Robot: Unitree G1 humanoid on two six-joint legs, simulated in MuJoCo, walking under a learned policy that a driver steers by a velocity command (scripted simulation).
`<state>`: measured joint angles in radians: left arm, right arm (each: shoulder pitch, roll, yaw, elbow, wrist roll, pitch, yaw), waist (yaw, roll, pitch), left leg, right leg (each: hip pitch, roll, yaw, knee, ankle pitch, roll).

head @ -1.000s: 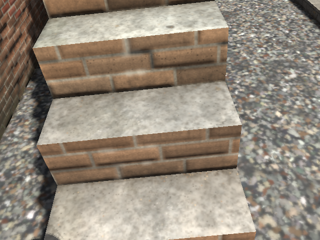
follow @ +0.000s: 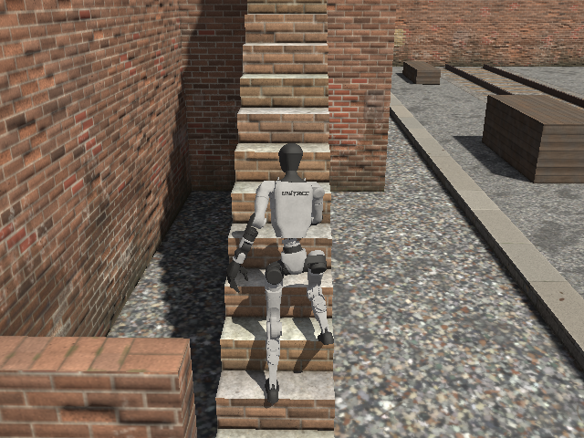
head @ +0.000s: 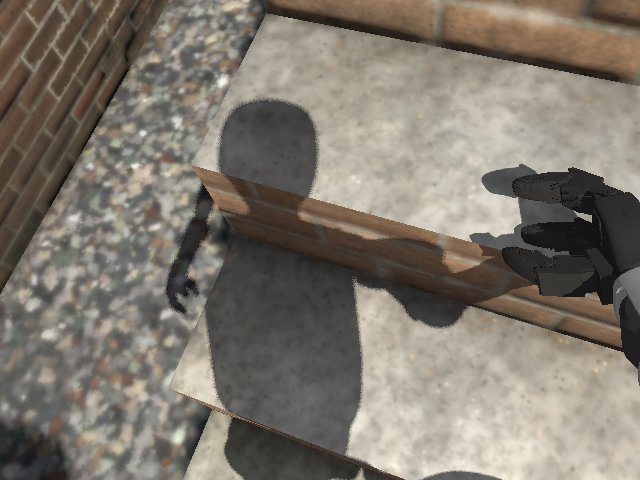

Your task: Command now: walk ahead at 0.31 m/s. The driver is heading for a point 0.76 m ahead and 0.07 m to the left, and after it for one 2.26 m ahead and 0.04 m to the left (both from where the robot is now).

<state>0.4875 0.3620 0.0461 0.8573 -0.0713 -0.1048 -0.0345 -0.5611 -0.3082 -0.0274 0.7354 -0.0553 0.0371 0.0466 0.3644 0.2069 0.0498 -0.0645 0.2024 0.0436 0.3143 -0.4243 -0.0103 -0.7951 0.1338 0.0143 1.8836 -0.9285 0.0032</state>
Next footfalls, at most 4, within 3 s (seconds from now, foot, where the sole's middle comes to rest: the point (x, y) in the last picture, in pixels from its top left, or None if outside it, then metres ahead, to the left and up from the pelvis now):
0.12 right None -0.18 -0.16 -0.77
0.38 left None -0.15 0.10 -0.69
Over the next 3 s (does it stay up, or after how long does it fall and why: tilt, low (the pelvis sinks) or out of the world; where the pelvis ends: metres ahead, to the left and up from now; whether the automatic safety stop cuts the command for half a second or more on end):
falls after 0.78 s (tilt)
